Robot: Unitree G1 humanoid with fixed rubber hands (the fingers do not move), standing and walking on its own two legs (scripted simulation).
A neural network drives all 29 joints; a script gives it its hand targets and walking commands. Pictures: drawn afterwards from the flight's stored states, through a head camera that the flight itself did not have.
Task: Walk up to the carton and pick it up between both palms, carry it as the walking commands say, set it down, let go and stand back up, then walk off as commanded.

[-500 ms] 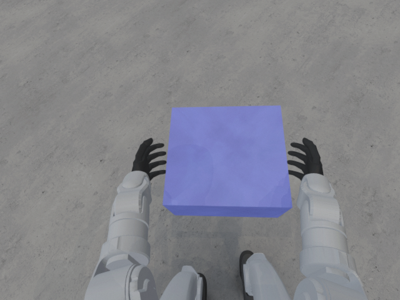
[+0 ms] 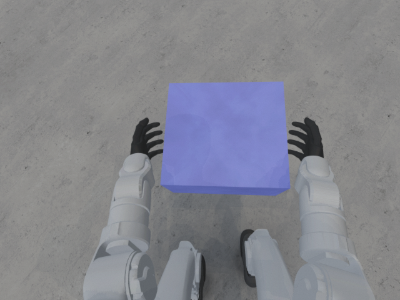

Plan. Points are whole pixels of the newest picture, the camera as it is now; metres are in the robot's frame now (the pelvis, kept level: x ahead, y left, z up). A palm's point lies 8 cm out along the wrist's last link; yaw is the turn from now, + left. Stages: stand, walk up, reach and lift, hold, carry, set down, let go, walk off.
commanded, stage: set down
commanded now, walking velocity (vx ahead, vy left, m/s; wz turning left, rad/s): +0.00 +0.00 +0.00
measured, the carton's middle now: (224, 141) +0.47 -0.04 -0.17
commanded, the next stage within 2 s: none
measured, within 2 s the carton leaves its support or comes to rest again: neither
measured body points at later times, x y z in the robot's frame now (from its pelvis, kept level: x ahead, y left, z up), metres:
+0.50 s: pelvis -0.03 +0.00 -0.08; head +0.22 -0.04 +0.29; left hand +0.46 +0.14 -0.16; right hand +0.43 -0.22 -0.17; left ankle +0.03 +0.11 -0.60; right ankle +0.11 -0.11 -0.60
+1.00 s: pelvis -0.04 +0.00 -0.16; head +0.25 -0.03 +0.18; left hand +0.49 +0.13 -0.25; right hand +0.45 -0.22 -0.26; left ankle +0.03 +0.11 -0.60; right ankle +0.11 -0.11 -0.60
